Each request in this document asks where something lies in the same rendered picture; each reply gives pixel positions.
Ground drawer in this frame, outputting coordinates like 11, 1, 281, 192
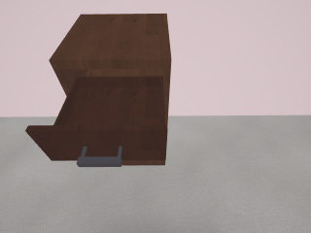
25, 76, 168, 161

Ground cabinet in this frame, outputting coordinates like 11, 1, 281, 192
49, 14, 172, 166

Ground handle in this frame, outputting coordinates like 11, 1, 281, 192
76, 146, 122, 167

